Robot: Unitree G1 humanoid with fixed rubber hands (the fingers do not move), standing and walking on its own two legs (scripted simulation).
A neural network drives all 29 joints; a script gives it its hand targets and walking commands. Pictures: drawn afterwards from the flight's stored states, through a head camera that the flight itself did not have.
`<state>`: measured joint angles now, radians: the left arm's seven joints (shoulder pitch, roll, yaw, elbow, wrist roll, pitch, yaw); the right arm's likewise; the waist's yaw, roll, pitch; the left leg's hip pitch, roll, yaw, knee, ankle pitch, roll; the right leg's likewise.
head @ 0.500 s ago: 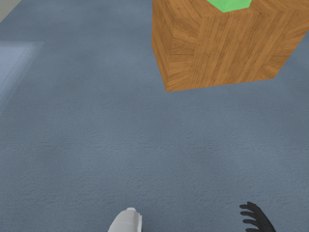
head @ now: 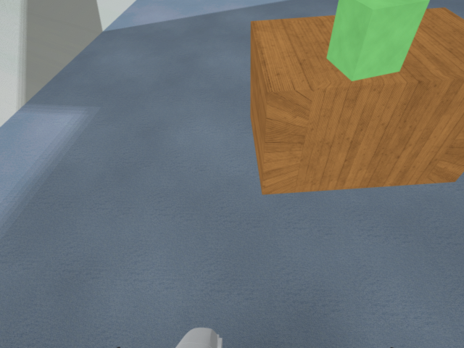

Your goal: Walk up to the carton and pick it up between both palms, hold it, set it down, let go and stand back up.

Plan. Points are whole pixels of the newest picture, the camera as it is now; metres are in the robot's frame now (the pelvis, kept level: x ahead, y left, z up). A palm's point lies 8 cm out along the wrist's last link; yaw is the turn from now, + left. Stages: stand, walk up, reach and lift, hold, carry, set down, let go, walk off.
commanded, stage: walk up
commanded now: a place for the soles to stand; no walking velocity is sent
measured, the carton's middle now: (371, 33) +1.17 -0.46 +0.01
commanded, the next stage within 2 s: none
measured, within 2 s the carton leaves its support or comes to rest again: neither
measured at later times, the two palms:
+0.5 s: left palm (150, 289) +0.25 +0.21 -0.12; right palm (417, 268) +0.28 -0.32 -0.07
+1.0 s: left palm (220, 222) +0.40 +0.07 -0.11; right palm (430, 177) +0.52 -0.45 -0.08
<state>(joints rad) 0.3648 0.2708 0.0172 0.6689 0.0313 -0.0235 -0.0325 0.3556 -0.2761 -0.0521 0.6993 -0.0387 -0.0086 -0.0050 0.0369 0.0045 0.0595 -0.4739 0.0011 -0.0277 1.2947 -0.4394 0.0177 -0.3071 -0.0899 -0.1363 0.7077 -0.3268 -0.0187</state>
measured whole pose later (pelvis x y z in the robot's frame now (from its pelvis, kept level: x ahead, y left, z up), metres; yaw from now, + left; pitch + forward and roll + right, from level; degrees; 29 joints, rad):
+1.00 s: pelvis +0.40 -0.20 +0.01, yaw +5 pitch -3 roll +0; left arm 0.37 0.30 0.03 0.70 0.04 0.01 -0.03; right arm 0.34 -0.25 -0.05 0.63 -0.02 -0.03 -0.02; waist 0.08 -0.03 0.10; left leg -0.51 0.03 0.05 1.04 -0.45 0.00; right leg -0.25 -0.05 -0.14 0.61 -0.31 -0.04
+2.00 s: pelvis +0.68 -0.41 +0.00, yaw +6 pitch -3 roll +0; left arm 0.36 0.29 -0.01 0.73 0.05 0.10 -0.02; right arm 0.27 -0.21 -0.02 0.61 -0.04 -0.02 -0.06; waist 0.03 -0.09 0.10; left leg -0.36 0.02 0.08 0.68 -0.27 0.04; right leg -0.38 -0.04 -0.09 1.04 -0.57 0.01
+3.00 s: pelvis +0.71 -0.46 +0.01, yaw +4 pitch -1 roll +0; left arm 0.32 0.31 0.01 0.65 0.00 0.01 -0.02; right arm 0.23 -0.29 0.01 0.72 0.01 0.02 0.03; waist 0.01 -0.02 0.05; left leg -0.29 0.06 0.03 0.60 -0.28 -0.03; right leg -0.28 -0.06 0.03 0.57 -0.26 0.06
